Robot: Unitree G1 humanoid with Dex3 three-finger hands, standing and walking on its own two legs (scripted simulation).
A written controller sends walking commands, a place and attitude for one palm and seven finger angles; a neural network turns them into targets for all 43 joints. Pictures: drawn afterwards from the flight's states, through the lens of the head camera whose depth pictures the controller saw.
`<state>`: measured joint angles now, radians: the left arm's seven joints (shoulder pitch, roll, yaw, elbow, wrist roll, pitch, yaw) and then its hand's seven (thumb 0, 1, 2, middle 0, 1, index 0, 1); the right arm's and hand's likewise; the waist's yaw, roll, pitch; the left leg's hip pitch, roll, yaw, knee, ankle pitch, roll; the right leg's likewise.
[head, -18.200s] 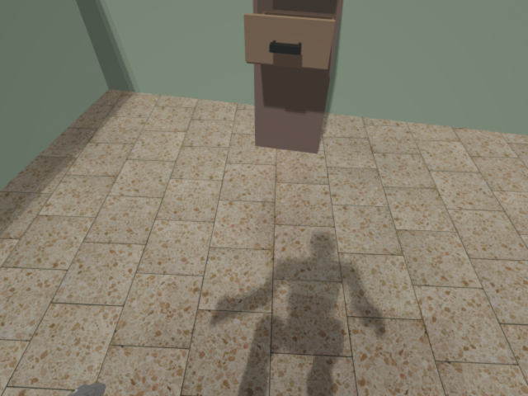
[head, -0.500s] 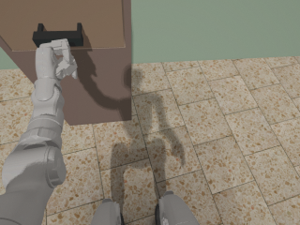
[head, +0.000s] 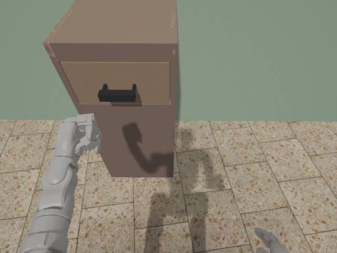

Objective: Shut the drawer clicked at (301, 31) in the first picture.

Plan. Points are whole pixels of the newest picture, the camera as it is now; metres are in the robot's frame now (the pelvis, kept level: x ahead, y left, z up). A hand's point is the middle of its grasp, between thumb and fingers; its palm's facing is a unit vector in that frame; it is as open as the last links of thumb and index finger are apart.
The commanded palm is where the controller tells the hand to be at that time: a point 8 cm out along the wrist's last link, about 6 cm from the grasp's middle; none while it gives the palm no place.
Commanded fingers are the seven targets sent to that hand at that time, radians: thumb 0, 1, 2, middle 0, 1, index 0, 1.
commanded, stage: draw the hand back to the body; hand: left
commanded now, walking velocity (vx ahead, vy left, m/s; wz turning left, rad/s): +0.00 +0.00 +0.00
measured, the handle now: (118, 91) +0.61 +0.18 +0.01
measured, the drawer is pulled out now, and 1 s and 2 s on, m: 0.00 0.00 0.00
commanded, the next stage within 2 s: step back with the hand held close in 0.88 s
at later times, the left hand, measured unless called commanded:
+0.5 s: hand (40, 175) +0.23 +0.22 +0.16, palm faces +0.32 -0.89 -0.32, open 3.2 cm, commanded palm +0.18 +0.26 +0.18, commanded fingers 0.00 0.90 0.90 -1.40 -1.60 -1.40 -1.60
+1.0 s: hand out of the picture +0.17 +0.24 +0.19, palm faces +0.42 -0.82 -0.38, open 3.2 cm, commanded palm +0.12 +0.28 +0.21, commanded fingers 0.00 0.90 0.90 -1.40 -1.60 -1.40 -1.60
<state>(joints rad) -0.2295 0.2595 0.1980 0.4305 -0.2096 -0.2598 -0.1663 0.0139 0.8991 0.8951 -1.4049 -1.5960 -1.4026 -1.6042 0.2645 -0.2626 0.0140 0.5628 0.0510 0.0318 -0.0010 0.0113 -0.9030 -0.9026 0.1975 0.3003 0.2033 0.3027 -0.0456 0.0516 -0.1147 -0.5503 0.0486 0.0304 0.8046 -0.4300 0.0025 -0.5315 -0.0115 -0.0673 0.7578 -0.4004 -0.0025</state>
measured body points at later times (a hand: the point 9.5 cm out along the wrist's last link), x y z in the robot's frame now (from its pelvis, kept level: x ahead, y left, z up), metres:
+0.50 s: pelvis +0.00 +0.00 +0.04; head -0.02 -0.03 +0.48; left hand +0.21 +0.27 +0.18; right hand +0.19 -0.22 -0.05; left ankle -0.02 +0.11 -0.71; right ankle -0.02 -0.12 -0.71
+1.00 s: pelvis -0.01 +0.00 +0.03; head -0.03 -0.02 +0.48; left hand +0.14 +0.28 +0.21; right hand +0.18 -0.22 -0.05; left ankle -0.02 +0.11 -0.71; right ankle -0.02 -0.12 -0.71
